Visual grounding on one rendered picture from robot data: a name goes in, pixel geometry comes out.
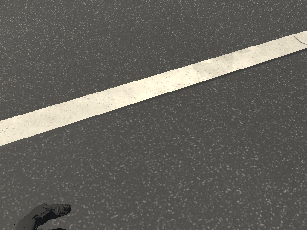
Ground left robot hand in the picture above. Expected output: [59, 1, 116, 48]
[12, 203, 71, 230]

